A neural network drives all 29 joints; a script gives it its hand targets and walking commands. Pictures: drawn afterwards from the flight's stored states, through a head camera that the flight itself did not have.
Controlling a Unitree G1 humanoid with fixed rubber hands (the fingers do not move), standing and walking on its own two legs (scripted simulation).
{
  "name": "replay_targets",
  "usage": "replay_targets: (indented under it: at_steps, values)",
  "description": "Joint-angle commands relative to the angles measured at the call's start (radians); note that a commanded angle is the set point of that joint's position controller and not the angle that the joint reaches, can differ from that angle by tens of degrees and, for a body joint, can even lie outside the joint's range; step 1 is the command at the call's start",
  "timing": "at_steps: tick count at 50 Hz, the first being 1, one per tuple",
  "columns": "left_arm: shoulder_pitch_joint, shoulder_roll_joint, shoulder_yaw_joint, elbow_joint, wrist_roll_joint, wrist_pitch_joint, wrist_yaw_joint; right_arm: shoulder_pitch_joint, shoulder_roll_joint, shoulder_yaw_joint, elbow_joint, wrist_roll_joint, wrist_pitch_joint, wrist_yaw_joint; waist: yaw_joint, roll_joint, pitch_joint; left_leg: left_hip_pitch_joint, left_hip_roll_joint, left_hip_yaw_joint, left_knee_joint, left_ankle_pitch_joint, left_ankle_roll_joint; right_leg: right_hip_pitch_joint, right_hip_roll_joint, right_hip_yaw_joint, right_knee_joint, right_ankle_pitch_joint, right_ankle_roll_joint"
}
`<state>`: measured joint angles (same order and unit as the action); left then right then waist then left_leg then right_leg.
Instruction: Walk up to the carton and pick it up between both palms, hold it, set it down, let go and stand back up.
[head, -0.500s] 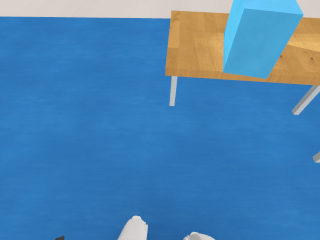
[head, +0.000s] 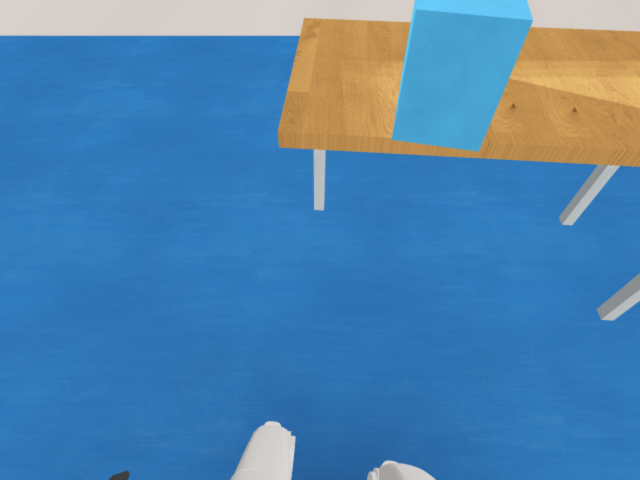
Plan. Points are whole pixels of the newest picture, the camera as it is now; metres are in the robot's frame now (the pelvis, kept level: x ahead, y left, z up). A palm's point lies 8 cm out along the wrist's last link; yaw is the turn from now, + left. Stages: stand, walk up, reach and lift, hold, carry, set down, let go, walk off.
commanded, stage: walk up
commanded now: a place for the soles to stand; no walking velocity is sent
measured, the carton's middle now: (451, 46) +0.84 -0.17 +0.12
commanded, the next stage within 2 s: none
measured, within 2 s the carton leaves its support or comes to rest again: neither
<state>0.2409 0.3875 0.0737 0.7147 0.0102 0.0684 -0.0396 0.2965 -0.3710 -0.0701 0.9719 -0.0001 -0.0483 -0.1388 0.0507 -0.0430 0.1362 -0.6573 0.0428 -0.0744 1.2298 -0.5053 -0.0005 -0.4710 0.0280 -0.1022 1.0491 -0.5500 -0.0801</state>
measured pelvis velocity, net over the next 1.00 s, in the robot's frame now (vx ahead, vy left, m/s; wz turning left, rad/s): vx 0.03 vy -0.01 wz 0.00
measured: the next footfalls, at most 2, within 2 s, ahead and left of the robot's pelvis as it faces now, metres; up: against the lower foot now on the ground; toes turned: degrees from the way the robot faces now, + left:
left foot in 0.08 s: +0.13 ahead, +0.17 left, +0.00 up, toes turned -1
left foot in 0.56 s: +0.12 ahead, +0.14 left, +0.00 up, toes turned -2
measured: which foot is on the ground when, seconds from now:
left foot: up 0.00-0.06, down 0.08-0.30, up 0.32-0.54, down 0.56-1.00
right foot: down 0.00-1.00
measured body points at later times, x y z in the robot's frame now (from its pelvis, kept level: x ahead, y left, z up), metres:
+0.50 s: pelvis +0.02 -0.03 +0.00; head +0.07 -0.02 +0.45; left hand +0.10 +0.28 -0.11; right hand +0.07 -0.36 -0.11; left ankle +0.06 +0.14 -0.65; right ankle +0.02 -0.12 -0.67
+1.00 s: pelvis +0.03 -0.01 +0.01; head +0.08 +0.01 +0.46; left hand +0.13 +0.30 -0.11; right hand +0.11 -0.33 -0.09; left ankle +0.08 +0.14 -0.67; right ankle +0.03 -0.13 -0.67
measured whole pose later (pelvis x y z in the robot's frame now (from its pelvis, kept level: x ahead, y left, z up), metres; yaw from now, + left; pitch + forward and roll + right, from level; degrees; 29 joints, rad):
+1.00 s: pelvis +0.03 -0.01 +0.01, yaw +0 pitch -1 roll -1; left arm 0.22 0.39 0.05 0.74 0.01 0.01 -0.01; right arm 0.18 -0.37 -0.06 0.95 0.00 -0.06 -0.07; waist 0.01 -0.02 0.14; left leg -0.53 0.04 -0.08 0.99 -0.44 -0.03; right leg -0.43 0.02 -0.03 0.98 -0.52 -0.03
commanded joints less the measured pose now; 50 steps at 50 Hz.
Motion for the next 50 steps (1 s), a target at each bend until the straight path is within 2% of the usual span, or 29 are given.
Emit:
replay_targets:
  at_steps: [1, 3, 4, 5, 6, 7, 9, 13, 14, 15, 16, 17, 19, 23, 26, 28, 29, 30, 31, 33, 35, 37, 38, 41, 43, 44, 46, 48, 50]
  values:
    - [0.074, 0.289, 0.09, -0.035, 0.052, -0.05, 0.04, 0.009, -0.277, -0.052, -0.072, -0.015, -0.036, 0.002, 0.024, -0.096, -0.167, -0.055, 0.027, 0.098, -0.215, -0.069, 0.051, 0.285, -0.312, 0.518, -0.459, 0.609, -0.045]
    - [-0.051, 0.268, 0.071, -0.066, 0.044, -0.046, 0.035, 0.129, -0.277, -0.061, -0.037, -0.018, -0.038, 0.001, -0.062, -0.077, -0.185, 0.223, -0.008, 0.134, -0.385, 0.102, 0.07, 0.094, -0.266, 0.38, -0.365, 0.661, -0.017]
    - [-0.126, 0.25, 0.058, -0.088, 0.039, -0.049, 0.031, 0.225, -0.299, -0.078, -0.014, -0.029, -0.044, -0.002, -0.142, 0.011, -0.203, 0.448, -0.029, 0.104, -0.515, 0.245, 0.092, -0.072, -0.221, 0.29, -0.205, 0.695, 0.022]
    - [-0.121, 0.199, 0.044, -0.101, 0.033, -0.056, 0.025, 0.316, -0.388, -0.106, -0.007, -0.046, -0.052, -0.009, -0.199, 0.207, -0.288, 0.622, 0.135, -0.228, -0.62, 0.196, 0.182, -0.238, -0.135, 0.192, 0.075, 0.633, 0.086]
    - [-0.077, 0.213, 0.053, -0.096, 0.03, -0.05, 0.026, 0.236, -0.435, -0.106, -0.041, -0.038, -0.047, -0.007, -0.162, 0.333, -0.316, 0.591, 0.343, -0.659, -0.735, 0.22, 0.339, -0.327, -0.021, 0.178, 0.24, -0.002, 0.129]
    - [-0.086, 0.258, 0.07, -0.086, 0.038, -0.033, 0.027, 0.164, -0.453, -0.107, -0.051, -0.02, -0.045, -0.003, -0.133, 0.225, -0.259, 0.47, 0.392, -0.747, -0.762, 0.033, 0.397, -0.302, -0.058, 0.25, 0.312, -0.132, 0.13]
    - [-0.052, 0.265, 0.082, -0.059, 0.04, -0.03, 0.019, 0.014, -0.419, -0.093, -0.093, -0.028, -0.046, -0.011, -0.064, 0.106, -0.14, 0.304, 0.338, -0.632, -0.719, -0.044, 0.351, -0.245, -0.1, 0.279, 0.293, -0.095, 0.112]
    - [0.172, 0.252, 0.117, 0.036, 0.035, -0.052, 0.003, -0.143, -0.389, -0.078, -0.14, -0.047, -0.033, 0.018, 0.065, 0.198, -0.148, -0.012, 0.212, -0.343, -0.562, -0.1, 0.2, 0.156, -0.073, 0.18, -0.145, -0.003, 0.073]
    - [0.288, 0.253, 0.13, 0.085, 0.04, -0.062, 0.009, -0.165, -0.345, -0.066, -0.136, -0.05, -0.019, 0.025, 0.123, 0.09, -0.156, -0.166, 0.129, -0.177, -0.337, -0.123, 0.129, 0.369, -0.04, 0.188, -0.335, -0.013, 0.072]
    - [0.287, 0.303, 0.132, 0.088, 0.05, -0.07, 0.019, -0.111, -0.229, -0.028, -0.13, -0.046, -0.006, 0.025, 0.113, -0.215, -0.132, -0.265, -0.034, 0.03, 0.004, -0.15, 0.06, 0.333, -0.172, 0.479, -0.629, -0.214, 0.064]
    - [0.122, 0.366, 0.134, 0.025, 0.038, -0.077, 0.028, -0.169, -0.24, -0.027, -0.154, -0.031, -0.005, 0.013, 0.086, -0.194, -0.052, -0.308, -0.087, -0.048, 0.091, -0.115, 0.031, 0.121, -0.322, 0.805, -0.804, -0.25, 0.076]
    - [0.02, 0.375, 0.133, 0.002, 0.024, -0.081, 0.032, -0.164, -0.288, -0.048, -0.142, -0.025, -0.008, 0.009, 0.034, -0.099, 0.006, -0.23, -0.058, -0.077, 0.12, -0.075, 0.026, 0.013, -0.357, 0.893, -0.864, -0.249, 0.067]
    - [-0.024, 0.355, 0.117, 0.011, 0.024, -0.094, 0.046, -0.095, -0.332, -0.067, -0.095, -0.016, -0.005, 0.035, -0.013, -0.005, 0.001, -0.155, -0.008, -0.016, 0.084, -0.018, 0.02, 0.079, -0.344, 0.769, -0.746, -0.03, 0.068]
    - [0.076, 0.317, 0.089, 0.049, 0.022, -0.109, 0.057, -0.102, -0.293, -0.057, -0.104, -0.019, -0.012, 0.055, 0.012, -0.065, -0.138, -0.104, 0.025, 0.021, -0.11, -0.076, 0.03, 0.334, -0.293, 0.588, -0.483, 0.568, 0.005]
    - [0.057, 0.317, 0.076, 0.041, 0.019, -0.104, 0.059, -0.11, -0.266, -0.047, -0.109, -0.015, -0.023, 0.053, -0.006, -0.071, -0.19, 0.024, 0.018, 0.042, -0.294, -0.073, 0.04, 0.291, -0.305, 0.532, -0.395, 0.734, -0.043]
    - [-0.068, 0.274, 0.053, 0.008, 0.007, -0.097, 0.053, -0.001, -0.27, -0.055, -0.068, -0.023, -0.036, 0.053, -0.102, 0.016, -0.247, 0.39, 0.006, 0.013, -0.523, 0.247, 0.073, 0.048, -0.231, 0.368, -0.244, 0.753, 0.0]
    - [-0.084, 0.22, 0.042, -0.016, -0.006, -0.101, 0.047, 0.054, -0.34, -0.074, -0.066, -0.03, -0.046, 0.048, -0.134, 0.185, -0.326, 0.527, 0.116, -0.22, -0.579, 0.379, 0.15, -0.061, -0.122, 0.233, -0.062, 0.699, 0.07]
    - [-0.072, 0.221, 0.043, -0.015, -0.012, -0.093, 0.05, 0.041, -0.376, -0.073, -0.075, -0.027, -0.044, 0.053, -0.13, 0.25, -0.356, 0.521, 0.234, -0.439, -0.599, 0.501, 0.269, -0.088, -0.06, 0.187, 0.055, 0.438, 0.1]
    - [-0.077, 0.225, 0.043, -0.013, -0.009, -0.085, 0.053, 0.0, -0.374, -0.065, -0.074, -0.017, -0.04, 0.055, -0.104, 0.254, -0.307, 0.481, 0.289, -0.524, -0.619, 0.495, 0.322, -0.115, -0.048, 0.192, 0.05, 0.067, 0.097]
    - [-0.061, 0.236, 0.049, 0.01, 0.009, -0.086, 0.045, -0.083, -0.374, -0.058, -0.088, -0.018, -0.033, 0.051, -0.068, 0.224, -0.22, 0.364, 0.277, -0.5, -0.612, 0.404, 0.319, -0.074, -0.066, 0.204, -0.033, -0.096, 0.076]
    - [0.071, 0.253, 0.062, 0.065, 0.016, -0.1, 0.04, -0.17, -0.337, -0.047, -0.112, -0.019, -0.02, 0.054, 0.006, 0.157, -0.217, 0.211, 0.183, -0.331, -0.471, 0.352, 0.21, 0.096, -0.101, 0.227, -0.287, 0.19, 0.061]
    - [0.107, 0.341, 0.085, 0.077, 0.03, -0.114, 0.04, -0.21, -0.255, -0.028, -0.135, -0.008, -0.005, 0.056, 0.04, -0.132, -0.178, -0.09, -0.041, 0.027, -0.138, 0.077, 0.044, 0.283, -0.287, 0.6, -0.617, 0.201, -0.002]
    - [0.084, 0.345, 0.083, 0.071, 0.033, -0.116, 0.042, -0.237, -0.267, -0.03, -0.139, -0.016, -0.002, 0.05, 0.042, -0.083, -0.152, -0.133, -0.037, -0.005, -0.135, -0.131, 0.042, 0.266, -0.373, 0.718, -0.645, 0.239, -0.056]
    - [-0.017, 0.324, 0.065, 0.044, 0.027, -0.114, 0.048, -0.151, -0.283, -0.044, -0.103, -0.008, -0.019, 0.065, -0.03, -0.02, -0.152, 0.039, 0.01, 0.028, -0.247, -0.075, 0.051, 0.21, -0.346, 0.6, -0.504, 0.519, -0.1]
    - [-0.104, 0.273, 0.049, 0.013, 0.016, -0.105, 0.043, -0.04, -0.268, -0.051, -0.071, -0.012, -0.039, 0.069, -0.102, 0.007, -0.23, 0.37, 0.008, 0.018, -0.489, 0.236, 0.071, 0.051, -0.245, 0.391, -0.353, 0.566, -0.043]
    - [-0.118, 0.224, 0.038, -0.001, 0.006, -0.102, 0.037, 0.001, -0.308, -0.06, -0.07, -0.02, -0.051, 0.064, -0.124, 0.117, -0.286, 0.5, 0.079, -0.143, -0.555, 0.351, 0.122, -0.047, -0.156, 0.272, -0.219, 0.541, 0.021]
    - [-0.095, 0.22, 0.041, -0.008, -0.003, -0.087, 0.04, -0.017, -0.372, -0.059, -0.08, -0.022, -0.05, 0.066, -0.099, 0.232, -0.316, 0.478, 0.268, -0.499, -0.628, 0.485, 0.291, -0.071, -0.05, 0.19, -0.035, 0.166, 0.069]
    - [-0.077, 0.228, 0.043, 0.011, 0.004, -0.087, 0.036, -0.085, -0.373, -0.053, -0.084, -0.018, -0.042, 0.059, -0.07, 0.227, -0.244, 0.407, 0.268, -0.495, -0.62, 0.455, 0.308, -0.057, -0.057, 0.187, -0.081, -0.005, 0.058]
    - [0.007, 0.247, 0.053, 0.05, 0.013, -0.098, 0.031, -0.162, -0.345, -0.044, -0.104, -0.017, -0.03, 0.059, -0.019, 0.159, -0.241, 0.274, 0.192, -0.356, -0.519, 0.426, 0.229, 0.09, -0.092, 0.21, -0.25, 0.257, 0.048]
